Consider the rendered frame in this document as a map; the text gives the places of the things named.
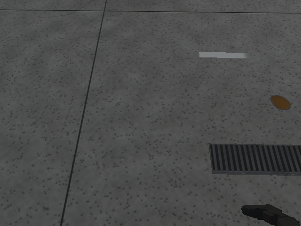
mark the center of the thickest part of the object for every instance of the robot right hand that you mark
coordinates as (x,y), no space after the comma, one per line
(269,214)

